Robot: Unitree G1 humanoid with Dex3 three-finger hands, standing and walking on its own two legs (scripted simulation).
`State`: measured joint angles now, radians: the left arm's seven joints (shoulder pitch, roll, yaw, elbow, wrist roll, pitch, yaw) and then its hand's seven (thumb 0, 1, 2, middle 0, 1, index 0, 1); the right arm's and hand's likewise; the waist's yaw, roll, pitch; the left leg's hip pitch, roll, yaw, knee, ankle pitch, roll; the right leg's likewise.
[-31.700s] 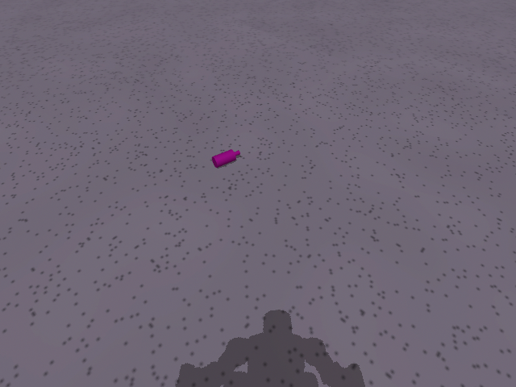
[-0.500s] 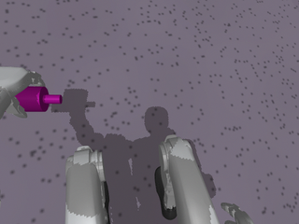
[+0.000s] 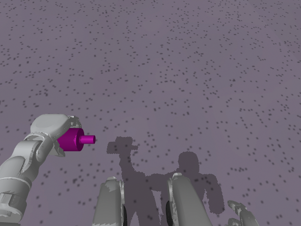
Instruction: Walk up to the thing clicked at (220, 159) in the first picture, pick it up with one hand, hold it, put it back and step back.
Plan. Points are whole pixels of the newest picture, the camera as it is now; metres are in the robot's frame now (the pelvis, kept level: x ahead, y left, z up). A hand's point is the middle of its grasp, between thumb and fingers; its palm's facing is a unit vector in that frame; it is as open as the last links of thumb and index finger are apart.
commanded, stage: lift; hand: left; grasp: from above
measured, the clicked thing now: (66, 139) +0.39 +0.24 -0.09
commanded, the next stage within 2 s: hold in 0.68 s
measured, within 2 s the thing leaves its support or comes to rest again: neither
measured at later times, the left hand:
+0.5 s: hand (43, 121) +0.37 +0.23 +0.06, palm faces -0.44 +0.00 -0.90, open 9.6 cm
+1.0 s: hand (34, 107) +0.38 +0.23 +0.12, palm faces -0.47 +0.00 -0.89, open 9.6 cm
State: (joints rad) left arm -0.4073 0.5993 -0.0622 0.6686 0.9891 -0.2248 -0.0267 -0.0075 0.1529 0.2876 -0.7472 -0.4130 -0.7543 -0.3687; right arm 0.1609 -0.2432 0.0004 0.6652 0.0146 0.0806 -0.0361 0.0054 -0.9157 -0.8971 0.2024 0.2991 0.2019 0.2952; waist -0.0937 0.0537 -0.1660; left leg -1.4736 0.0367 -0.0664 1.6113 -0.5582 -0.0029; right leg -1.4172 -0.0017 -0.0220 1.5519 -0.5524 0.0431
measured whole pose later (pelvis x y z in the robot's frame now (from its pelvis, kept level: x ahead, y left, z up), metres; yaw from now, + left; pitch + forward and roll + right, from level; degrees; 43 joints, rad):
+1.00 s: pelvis +0.07 +0.00 +0.17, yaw +0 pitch +8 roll -1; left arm -0.30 0.46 -0.18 0.73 1.04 -0.17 0.00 0.00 0.13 0.33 -0.72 -0.48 -0.73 -0.43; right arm 0.22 -0.24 -0.04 0.71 0.04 0.05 -0.06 0.01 -0.92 -0.89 0.20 0.30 0.20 0.29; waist -0.02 0.04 -0.08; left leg -0.57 0.04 0.02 0.80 -0.37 0.00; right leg -0.55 -0.01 0.03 0.76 -0.35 0.04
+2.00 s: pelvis +0.06 -0.01 +0.19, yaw +0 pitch +2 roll +0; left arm -0.21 0.46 -0.20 0.57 0.99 -0.16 -0.09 0.00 0.12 0.36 -0.69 -0.54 -0.71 -0.50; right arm 0.17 -0.25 -0.02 0.68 0.05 0.08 -0.09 0.01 -0.92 -0.89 0.20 0.30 0.20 0.29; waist 0.00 0.05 -0.03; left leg -0.37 0.03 0.03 0.60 -0.27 -0.02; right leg -0.37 -0.01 0.04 0.61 -0.28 0.02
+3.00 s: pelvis +0.07 -0.01 +0.19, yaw +0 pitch +2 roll +0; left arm -0.24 0.46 -0.19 0.64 1.00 -0.20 -0.08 0.00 0.09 0.41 -0.67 -0.60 -0.68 -0.55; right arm 0.16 -0.24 -0.02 0.68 0.06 0.12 -0.11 0.01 -0.92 -0.90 0.20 0.30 0.20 0.30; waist 0.00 0.04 -0.01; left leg -0.32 0.03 0.03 0.54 -0.25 -0.01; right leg -0.33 -0.02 0.04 0.55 -0.25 0.03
